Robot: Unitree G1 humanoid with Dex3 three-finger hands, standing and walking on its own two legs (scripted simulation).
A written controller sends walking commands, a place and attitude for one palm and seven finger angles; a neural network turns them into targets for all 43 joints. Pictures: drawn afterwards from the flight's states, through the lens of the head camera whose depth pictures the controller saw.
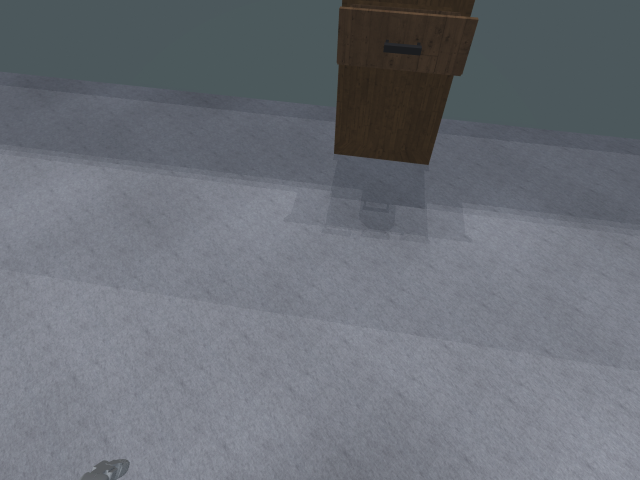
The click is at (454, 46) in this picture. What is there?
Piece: drawer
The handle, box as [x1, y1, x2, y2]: [383, 40, 421, 54]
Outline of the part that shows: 384,43 383,51 420,54 421,46 417,42 416,45 389,43 388,40 386,40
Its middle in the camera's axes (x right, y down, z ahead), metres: +0.28 -0.65 +1.31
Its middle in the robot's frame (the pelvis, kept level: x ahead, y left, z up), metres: +1.42 -0.21 -0.06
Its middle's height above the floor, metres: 0.71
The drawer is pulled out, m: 0.29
